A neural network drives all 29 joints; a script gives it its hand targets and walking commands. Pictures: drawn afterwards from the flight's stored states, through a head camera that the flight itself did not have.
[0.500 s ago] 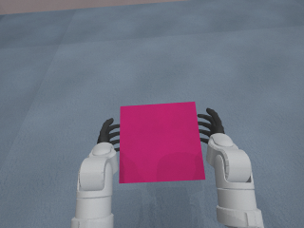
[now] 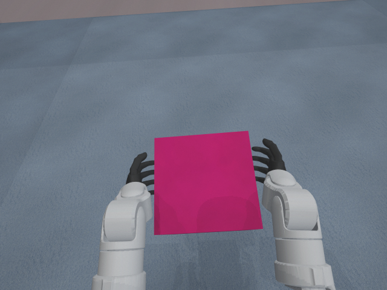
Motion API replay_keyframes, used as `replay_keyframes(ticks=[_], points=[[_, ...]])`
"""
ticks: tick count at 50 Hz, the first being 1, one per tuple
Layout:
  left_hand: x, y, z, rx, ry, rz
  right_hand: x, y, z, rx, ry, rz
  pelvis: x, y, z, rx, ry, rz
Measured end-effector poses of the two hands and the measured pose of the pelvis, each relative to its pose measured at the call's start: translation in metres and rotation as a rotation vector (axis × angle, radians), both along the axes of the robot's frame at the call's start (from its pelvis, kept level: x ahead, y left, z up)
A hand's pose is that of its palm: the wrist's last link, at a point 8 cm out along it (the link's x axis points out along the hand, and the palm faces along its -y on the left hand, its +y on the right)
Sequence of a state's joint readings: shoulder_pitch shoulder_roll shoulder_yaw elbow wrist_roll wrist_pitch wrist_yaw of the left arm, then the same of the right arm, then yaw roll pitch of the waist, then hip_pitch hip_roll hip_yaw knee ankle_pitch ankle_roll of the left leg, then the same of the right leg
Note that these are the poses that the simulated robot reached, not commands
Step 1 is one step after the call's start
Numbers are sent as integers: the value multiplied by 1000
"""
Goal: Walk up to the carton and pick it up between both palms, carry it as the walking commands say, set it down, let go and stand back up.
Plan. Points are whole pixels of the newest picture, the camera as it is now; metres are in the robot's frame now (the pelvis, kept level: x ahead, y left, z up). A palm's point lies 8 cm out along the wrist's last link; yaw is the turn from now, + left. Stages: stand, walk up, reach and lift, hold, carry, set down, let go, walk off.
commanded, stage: carry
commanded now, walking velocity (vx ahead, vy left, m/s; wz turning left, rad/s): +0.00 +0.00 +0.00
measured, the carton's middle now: (205, 189) +0.33 +0.00 -0.01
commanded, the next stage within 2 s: none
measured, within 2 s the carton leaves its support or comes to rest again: neither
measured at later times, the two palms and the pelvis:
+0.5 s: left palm (139, 146) +0.40 +0.14 +0.07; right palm (260, 135) +0.41 -0.13 +0.08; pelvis +0.11 +0.01 +0.00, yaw +0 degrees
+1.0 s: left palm (147, 116) +0.50 +0.14 +0.07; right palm (255, 106) +0.51 -0.13 +0.09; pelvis +0.20 +0.00 +0.00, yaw +0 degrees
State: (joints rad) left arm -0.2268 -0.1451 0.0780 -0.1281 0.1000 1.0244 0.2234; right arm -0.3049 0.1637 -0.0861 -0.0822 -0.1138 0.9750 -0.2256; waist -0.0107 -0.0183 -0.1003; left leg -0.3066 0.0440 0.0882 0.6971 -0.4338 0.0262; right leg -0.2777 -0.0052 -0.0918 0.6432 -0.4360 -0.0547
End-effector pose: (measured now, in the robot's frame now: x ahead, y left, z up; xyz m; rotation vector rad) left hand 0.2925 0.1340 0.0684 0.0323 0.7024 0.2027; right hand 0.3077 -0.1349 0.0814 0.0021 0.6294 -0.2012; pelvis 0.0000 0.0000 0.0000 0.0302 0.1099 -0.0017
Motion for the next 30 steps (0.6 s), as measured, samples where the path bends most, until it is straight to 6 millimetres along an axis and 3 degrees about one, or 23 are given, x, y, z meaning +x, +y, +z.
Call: replay_keyframes(ticks=[6, 13, 21, 30], points=[[24, 8, -8, -10, 32, 1, 24, 8, -6, 1, 31, 1, 27, 7, 1, -12, 1, -1], [59, 1, 7, 4, -14, -2, 57, 1, 6, 17, -12, -5, 60, 2, 3, -4, -8, -4], [92, 10, -7, -16, 25, 2, 90, 10, -3, 2, 21, -3, 94, 10, 1, -16, 3, -1], [131, 2, 8, -7, -13, -1, 128, 2, 9, 4, -10, -7, 131, 4, 4, -7, -4, -3]])
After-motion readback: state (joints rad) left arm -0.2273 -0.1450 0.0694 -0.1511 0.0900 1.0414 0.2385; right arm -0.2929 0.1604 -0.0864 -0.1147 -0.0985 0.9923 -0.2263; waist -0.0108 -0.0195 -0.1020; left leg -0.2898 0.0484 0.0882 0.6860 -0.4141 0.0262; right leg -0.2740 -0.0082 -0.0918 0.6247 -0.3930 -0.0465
